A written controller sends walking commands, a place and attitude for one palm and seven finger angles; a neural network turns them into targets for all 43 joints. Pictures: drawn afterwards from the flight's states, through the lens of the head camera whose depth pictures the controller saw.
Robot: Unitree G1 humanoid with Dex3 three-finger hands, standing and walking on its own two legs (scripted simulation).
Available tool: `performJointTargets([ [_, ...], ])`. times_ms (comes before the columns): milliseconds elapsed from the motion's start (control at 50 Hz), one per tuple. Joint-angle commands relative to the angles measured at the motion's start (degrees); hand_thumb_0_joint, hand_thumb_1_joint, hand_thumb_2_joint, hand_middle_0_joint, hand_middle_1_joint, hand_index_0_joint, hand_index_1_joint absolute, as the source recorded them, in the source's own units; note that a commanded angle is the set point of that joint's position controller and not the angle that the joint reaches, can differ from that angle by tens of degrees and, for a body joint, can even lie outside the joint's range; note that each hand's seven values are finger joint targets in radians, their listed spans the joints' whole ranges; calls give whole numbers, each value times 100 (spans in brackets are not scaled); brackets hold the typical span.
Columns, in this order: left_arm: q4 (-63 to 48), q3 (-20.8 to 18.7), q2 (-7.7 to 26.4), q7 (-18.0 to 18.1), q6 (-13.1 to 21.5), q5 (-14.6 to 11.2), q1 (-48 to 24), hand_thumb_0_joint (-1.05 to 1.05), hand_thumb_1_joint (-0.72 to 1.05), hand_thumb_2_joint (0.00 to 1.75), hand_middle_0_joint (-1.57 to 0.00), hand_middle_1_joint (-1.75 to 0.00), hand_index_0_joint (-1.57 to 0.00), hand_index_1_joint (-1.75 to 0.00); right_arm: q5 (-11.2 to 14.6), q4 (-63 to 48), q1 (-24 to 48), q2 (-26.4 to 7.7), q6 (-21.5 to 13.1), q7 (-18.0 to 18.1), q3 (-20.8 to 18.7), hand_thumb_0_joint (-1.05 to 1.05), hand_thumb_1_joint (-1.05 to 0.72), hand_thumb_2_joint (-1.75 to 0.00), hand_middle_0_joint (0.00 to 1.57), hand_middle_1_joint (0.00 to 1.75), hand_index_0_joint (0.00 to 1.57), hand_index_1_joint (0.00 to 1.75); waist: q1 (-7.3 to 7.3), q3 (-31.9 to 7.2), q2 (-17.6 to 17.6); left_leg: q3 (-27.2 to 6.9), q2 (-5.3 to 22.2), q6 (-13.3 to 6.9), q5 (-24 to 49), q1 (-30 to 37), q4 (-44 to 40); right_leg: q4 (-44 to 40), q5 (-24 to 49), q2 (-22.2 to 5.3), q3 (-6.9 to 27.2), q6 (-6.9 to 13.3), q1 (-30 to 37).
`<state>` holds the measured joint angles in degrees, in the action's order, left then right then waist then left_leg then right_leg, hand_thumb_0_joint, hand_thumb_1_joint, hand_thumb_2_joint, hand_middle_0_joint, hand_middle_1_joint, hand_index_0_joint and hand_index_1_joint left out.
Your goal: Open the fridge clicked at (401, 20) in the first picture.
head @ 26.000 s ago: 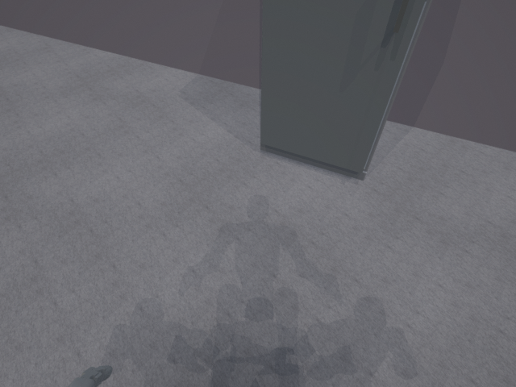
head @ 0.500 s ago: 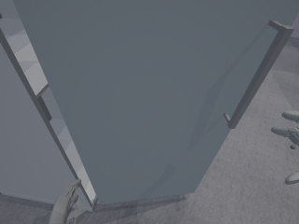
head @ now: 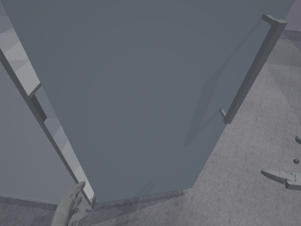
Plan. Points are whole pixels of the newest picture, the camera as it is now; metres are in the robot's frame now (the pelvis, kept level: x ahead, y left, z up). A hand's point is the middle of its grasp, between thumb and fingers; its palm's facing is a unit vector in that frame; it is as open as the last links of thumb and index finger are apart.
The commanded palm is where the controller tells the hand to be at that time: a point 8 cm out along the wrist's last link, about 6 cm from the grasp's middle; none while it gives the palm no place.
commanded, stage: draw the hand back to the body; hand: right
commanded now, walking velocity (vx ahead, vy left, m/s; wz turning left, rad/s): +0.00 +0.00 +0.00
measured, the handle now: (243, 79) +0.44 -0.25 +0.19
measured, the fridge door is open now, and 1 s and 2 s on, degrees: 73 73 73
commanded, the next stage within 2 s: step back with the hand held close in 0.84 s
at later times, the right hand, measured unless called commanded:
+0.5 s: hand (289, 161) +0.21 -0.27 +0.16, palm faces +0.45 +0.80 -0.40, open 8.4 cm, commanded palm +0.16 -0.30 +0.18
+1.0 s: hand (289, 166) +0.20 -0.26 +0.17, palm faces +0.47 +0.79 -0.39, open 7.4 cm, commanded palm +0.15 -0.29 +0.18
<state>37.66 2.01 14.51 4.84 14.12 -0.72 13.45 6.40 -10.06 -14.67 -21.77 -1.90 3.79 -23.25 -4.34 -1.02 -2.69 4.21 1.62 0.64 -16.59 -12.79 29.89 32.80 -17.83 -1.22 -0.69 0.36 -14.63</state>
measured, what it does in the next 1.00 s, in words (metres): stands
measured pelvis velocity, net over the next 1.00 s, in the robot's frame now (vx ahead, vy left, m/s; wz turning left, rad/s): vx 0.01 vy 0.01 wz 0.01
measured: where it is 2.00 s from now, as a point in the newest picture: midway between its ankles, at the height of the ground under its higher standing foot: outside the picture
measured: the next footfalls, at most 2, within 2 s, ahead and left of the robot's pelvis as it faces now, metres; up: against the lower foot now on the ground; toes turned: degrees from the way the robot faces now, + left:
left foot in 1.86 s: -0.11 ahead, +0.11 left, +0.00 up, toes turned -1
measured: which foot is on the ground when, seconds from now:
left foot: down 0.00-1.00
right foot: down 0.00-1.00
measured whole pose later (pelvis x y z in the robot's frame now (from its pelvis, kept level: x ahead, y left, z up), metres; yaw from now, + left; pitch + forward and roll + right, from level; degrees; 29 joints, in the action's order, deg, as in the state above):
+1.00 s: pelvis +0.01 +0.01 +0.01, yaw +1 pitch -4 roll +0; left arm 37.3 1.0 13.0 4.8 8.3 -0.1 12.3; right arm 3.6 -21.4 -24.8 -20.5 -3.9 6.6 -19.7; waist -4.8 0.1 -3.2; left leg 3.7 1.2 0.3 -16.2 -6.2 26.3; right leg 27.8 -16.8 -1.5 -1.3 -0.2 -7.2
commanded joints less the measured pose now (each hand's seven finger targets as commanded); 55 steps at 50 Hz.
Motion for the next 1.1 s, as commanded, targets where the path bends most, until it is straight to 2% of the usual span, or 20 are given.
performJointTargets([
  [0, -792, -326, 659, 95, 227, 0, -637, 0, 90, 90, -20, -30, -20, -30, -152, -1529, 780, -1419, -563, 402, -587, 0, -10, -51, 23, 77, 23, 77, 68, -784, -111, -149, 14, -193, 906, 207, -417, -691, 1078, -5, 123, 140, 469],
  [60, -787, -322, 574, 98, 132, -12, -720, 0, 90, 90, -20, -30, -20, -30, -197, -1507, 688, -1196, -563, 422, -410, 0, -21, -57, 22, 70, 22, 70, 88, -419, -73, -123, 16, -180, 890, 173, -414, -802, 1150, -19, 114, 113, 474],
  [80, -751, -326, 614, 111, 91, 0, -741, 0, 90, 90, -20, -30, -20, -30, -201, -1398, 538, -1203, -546, 424, -440, 0, -25, -58, 22, 68, 22, 68, 52, -325, 153, -104, 23, -190, 991, 266, -455, -835, 1277, -30, 124, 126, 442],
  [100, -754, -321, 602, 95, 30, -10, -725, 0, 90, 90, -20, -30, -20, -30, -205, -1298, 437, -1188, -525, 403, -448, 0, -28, -60, 22, 66, 22, 66, 44, -260, 153, -118, 14, -182, 1056, 214, -472, -830, 1338, -34, 113, 127, 466],
  [220, -884, -328, 520, 2, -78, 25, -768, 0, 90, 90, -20, -30, -20, -30, -226, -1988, -8, -1065, -543, 355, -331, 0, -50, -71, 21, 53, 21, 53, -31, -588, -201, -127, 41, -177, 1500, 540, -455, -856, 2147, -79, 125, 52, 810],
  [300, -918, -331, 499, -23, -138, 60, -758, 0, 90, 90, -20, -30, -20, -30, -240, -2185, -350, -1098, -542, 362, -400, 0, -65, -78, 21, 45, 21, 45, -48, -496, -42, -100, 46, -175, 1637, 602, -528, -860, 2285, -107, 121, 47, 793],
  [420, -979, -325, 454, -28, -194, 59, -752, 0, 90, 90, -20, -30, -20, -30, -250, -2511, -589, -1070, -539, 361, -406, 0, -86, -88, 20, 32, 20, 32, -44, -446, -143, -95, 41, -169, 1709, 623, -566, -871, 2374, -102, 89, 28, 843],
  [440, -969, -326, 428, -25, -211, 50, -782, 0, 90, 90, -20, -30, -20, -30, -248, -2498, -643, -937, -529, 343, -290, 0, -90, -90, 20, 30, 20, 30, -15, -425, -183, -105, 30, -160, 1633, 591, -578, -885, 2305, -107, 65, 25, 898],
  [500, -959, -340, 453, 9, -258, 52, -789, 0, 90, 90, -20, -30, -20, -30, -252, -2350, -630, -936, -509, 367, -304, 0, -90, -90, 20, 30, 20, 30, 2, -171, -63, -87, 46, -170, 1501, 490, -649, -891, 1969, -113, 47, 57, 764],
  [660, -969, -333, 434, 61, -273, 58, -842, 0, 90, 90, -20, -30, -20, -30, -254, -2405, -471, -986, -532, 392, -296, 0, -90, -90, 20, 30, 20, 30, -6, -339, 48, -119, 62, -149, 1369, 510, -695, -883, 1613, -40, -1, 137, 853],
  [740, -947, -322, 420, 68, -234, 68, -861, 0, 90, 90, -20, -30, -20, -30, -262, -2436, -456, -1042, -547, 412, -333, 0, -90, -90, 20, 30, 20, 30, -20, -331, -125, -137, 82, -156, 1352, 546, -706, -889, 1562, -25, 7, 137, 838],
  [780, -918, -326, 441, 83, -237, 78, -870, 0, 90, 90, -20, -30, -20, -30, -258, -2374, -540, -1065, -545, 407, -371, 0, -90, -90, 20, 30, 20, 30, -35, -306, 62, -128, 75, -154, 1400, 558, -755, -888, 1604, -33, -8, 155, 854],
  [880, -921, -329, 426, 97, -237, 56, -918, 0, 90, 90, -20, -30, -20, -30, -243, -2236, -531, -1025, -548, 387, -364, 0, -90, -90, 20, 30, 20, 30, -33, -78, 69, -134, 76, -149, 1168, 465, -810, -937, 1382, -49, -11, 147, 771],
  [920, -925, -319, 415, 81, -228, 55, -894, 0, 90, 90, -20, -30, -20, -30, -245, -2261, -493, -1014, -571, 385, -354, 0, -90, -90, 20, 30, 20, 30, -31, -68, -47, -141, 82, -157, 1157, 460, -785, -930, 1349, -42, 2, 141, 738],
  [940, -953, -310, 407, 69, -196, 56, -941, 0, 90, 90, -20, -30, -20, -30, -258, -2631, -130, -944, -619, 368, -183, 0, -90, -90, 20, 30, 20, 30, 2, -241, -162, -160, 87, -154, 1180, 488, -781, -926, 1383, -26, 4, 147, 857],
  [960, -1095, -258, 438, 56, -349, 6, -919, 0, 90, 90, -20, -30, -20, -30, -290, -2874, 695, -1668, -883, 432, -943, 0, -90, -90, 20, 30, 20, 30, 191, 453, 128, -850, 385, -161, 1571, -58, -1181, -646, 957, -148, 30, 254, 360],
  [980, -960, -254, 374, 70, -443, 26, -848, 0, 90, 90, -20, -30, -20, -30, -351, -2709, 751, -1664, -1004, 416, -918, 0, -90, -90, 20, 30, 20, 30, 239, 336, 374, -936, 634, -239, 1753, -61, -1235, -465, 772, -107, 92, 231, 360],
  [1000, -868, -256, 340, 58, -515, 64, -872, 0, 90, 90, -20, -30, -20, -30, -363, -2096, -80, -1154, -932, 370, -533, 0, -90, -90, 20, 30, 20, 30, 299, 423, 679, -972, 714, -258, 1986, -271, -1231, -315, 847, -90, 64, 233, 424],
  [1020, -968, -287, 382, 22, -595, 85, -782, 0, 90, 90, -20, -30, -20, -30, -395, -1981, -465, -967, -909, 341, -404, 0, -90, -90, 20, 30, 20, 30, 275, 172, 835, -860, 755, -244, 2322, -85, -1083, -263, 1082, -128, 36, 221, 402],
  [1080, -1174, -346, 454, -3, -773, 55, -828, 0, 90, 90, -20, -30, -20, -30, -392, -2203, -1121, -885, -946, 356, -382, 0, -90, -90, 20, 30, 20, 30, 235, -442, 255, -704, 745, -206, 2414, 197, -757, -448, 1696, -249, 64, 214, 496],
])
